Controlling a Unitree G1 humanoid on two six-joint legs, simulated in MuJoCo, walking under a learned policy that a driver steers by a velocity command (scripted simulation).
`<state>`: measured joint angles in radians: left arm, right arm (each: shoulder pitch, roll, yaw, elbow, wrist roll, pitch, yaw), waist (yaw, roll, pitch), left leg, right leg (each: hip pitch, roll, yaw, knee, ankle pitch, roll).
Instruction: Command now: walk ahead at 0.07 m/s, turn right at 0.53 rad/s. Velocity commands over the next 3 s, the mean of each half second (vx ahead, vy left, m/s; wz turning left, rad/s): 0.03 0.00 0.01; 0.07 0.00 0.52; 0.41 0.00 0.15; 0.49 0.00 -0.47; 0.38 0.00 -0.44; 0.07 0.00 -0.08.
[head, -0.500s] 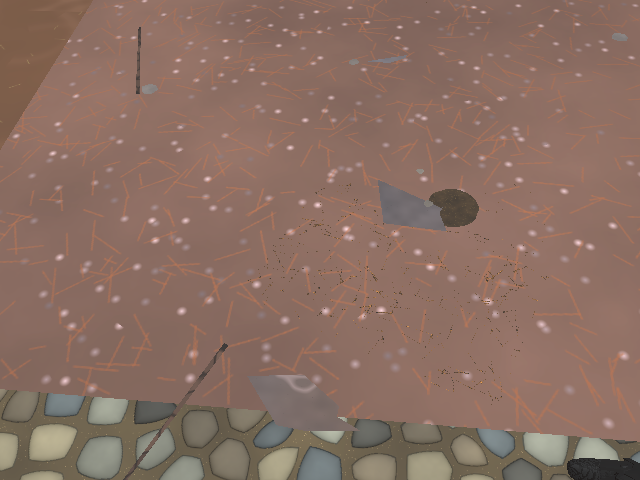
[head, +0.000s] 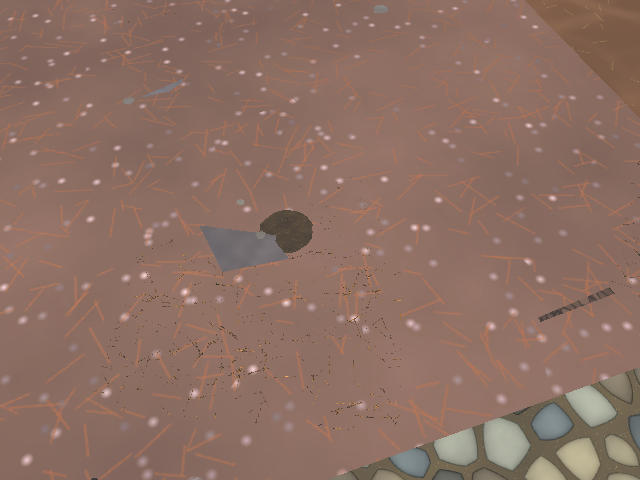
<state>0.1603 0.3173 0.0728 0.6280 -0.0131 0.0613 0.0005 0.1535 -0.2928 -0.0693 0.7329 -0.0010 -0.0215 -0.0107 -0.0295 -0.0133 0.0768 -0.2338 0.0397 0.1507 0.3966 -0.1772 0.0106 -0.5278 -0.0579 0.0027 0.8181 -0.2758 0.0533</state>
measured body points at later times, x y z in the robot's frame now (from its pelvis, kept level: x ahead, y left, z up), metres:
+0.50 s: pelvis +0.03 -0.02 -0.01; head +0.06 -0.01 +0.44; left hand +0.20 +0.24 -0.11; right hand +0.15 -0.30 -0.12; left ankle +0.00 +0.09 -0.72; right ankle +0.06 -0.13 -0.74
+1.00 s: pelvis +0.04 +0.00 +0.00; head +0.06 +0.02 +0.45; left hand +0.10 +0.32 -0.10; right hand +0.26 -0.23 -0.09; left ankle +0.00 +0.08 -0.74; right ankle +0.12 -0.14 -0.72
